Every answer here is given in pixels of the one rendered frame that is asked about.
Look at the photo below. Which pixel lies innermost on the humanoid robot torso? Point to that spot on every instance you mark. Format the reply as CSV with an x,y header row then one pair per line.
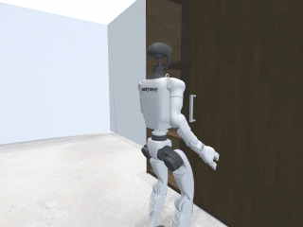
x,y
155,107

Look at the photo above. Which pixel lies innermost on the robot right hand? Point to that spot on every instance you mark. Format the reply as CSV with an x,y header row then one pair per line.
x,y
208,156

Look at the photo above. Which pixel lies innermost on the right robot upper arm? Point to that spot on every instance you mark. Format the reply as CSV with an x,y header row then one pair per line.
x,y
176,88

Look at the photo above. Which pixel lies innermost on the robot right forearm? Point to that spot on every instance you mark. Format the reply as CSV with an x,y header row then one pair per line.
x,y
185,132

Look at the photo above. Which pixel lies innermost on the humanoid robot head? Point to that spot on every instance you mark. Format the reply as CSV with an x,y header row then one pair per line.
x,y
159,50

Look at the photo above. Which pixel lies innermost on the wardrobe door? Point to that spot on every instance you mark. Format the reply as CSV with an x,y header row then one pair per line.
x,y
246,75

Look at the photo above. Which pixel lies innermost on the left robot upper arm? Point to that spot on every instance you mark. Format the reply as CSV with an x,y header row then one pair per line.
x,y
139,86

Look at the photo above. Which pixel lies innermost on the handle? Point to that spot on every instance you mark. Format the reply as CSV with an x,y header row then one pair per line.
x,y
191,108

